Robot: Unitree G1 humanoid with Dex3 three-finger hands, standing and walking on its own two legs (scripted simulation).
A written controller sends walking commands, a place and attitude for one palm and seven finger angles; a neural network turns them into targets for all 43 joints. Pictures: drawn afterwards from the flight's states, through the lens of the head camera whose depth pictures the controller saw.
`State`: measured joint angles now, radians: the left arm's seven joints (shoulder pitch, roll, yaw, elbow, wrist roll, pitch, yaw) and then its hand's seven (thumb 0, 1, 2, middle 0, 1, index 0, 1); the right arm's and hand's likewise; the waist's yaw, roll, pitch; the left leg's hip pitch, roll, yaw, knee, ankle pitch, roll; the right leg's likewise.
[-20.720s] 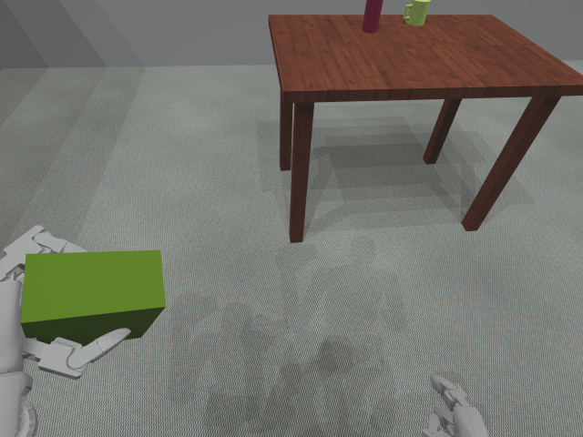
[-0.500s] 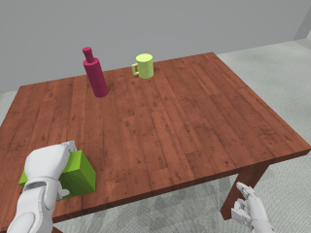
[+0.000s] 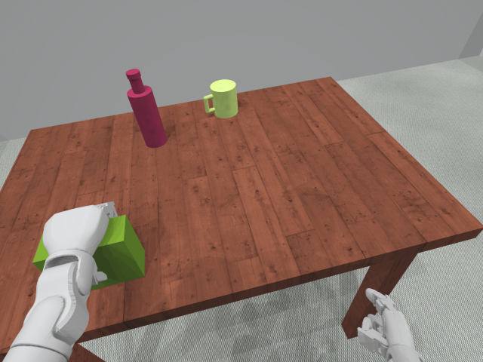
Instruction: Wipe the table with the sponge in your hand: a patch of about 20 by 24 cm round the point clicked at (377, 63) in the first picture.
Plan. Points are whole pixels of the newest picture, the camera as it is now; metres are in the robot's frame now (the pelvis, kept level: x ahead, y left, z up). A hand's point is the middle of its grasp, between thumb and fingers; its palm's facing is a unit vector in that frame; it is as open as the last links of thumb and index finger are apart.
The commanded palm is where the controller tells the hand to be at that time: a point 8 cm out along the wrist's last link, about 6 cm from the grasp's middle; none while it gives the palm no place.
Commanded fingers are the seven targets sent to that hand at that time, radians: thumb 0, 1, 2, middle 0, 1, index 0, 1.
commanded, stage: wipe forward along the first lane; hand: left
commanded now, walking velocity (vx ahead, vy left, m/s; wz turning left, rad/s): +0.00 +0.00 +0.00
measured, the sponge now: (99, 261) +0.25 +0.31 +0.02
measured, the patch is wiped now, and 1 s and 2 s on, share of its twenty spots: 0.15 0.45 0.60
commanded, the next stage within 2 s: slide across to the middle lane in 1.30 s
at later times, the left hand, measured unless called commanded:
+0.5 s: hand (99, 217) +0.32 +0.33 +0.06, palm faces -0.07 -0.01 -1.00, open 10.1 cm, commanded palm +0.30 +0.32 +0.10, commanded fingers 0.00 0.10 1.30 -1.20 -1.60 -1.20 -1.60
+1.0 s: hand (100, 198) +0.36 +0.35 +0.06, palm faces -0.10 +0.00 -1.00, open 10.1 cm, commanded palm +0.35 +0.34 +0.10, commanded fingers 0.00 0.10 1.30 -1.20 -1.60 -1.20 -1.60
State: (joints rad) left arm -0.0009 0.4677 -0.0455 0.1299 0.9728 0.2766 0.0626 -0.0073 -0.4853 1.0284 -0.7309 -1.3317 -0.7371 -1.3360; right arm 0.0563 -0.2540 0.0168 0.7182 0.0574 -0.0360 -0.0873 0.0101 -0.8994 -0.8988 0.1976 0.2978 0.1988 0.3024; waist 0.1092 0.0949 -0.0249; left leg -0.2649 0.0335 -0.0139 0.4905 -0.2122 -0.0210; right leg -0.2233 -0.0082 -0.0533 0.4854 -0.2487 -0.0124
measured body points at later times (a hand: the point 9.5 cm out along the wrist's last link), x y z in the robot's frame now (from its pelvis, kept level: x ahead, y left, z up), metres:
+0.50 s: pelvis +0.01 +0.00 +0.00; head +0.02 -0.03 +0.44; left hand +0.32 +0.32 +0.12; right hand +0.18 -0.25 -0.12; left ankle +0.03 +0.14 -0.74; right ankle +0.01 -0.11 -0.74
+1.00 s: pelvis +0.01 +0.01 -0.01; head +0.04 +0.00 +0.44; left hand +0.36 +0.34 +0.12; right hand +0.16 -0.24 -0.12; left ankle +0.03 +0.14 -0.74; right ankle +0.01 -0.11 -0.74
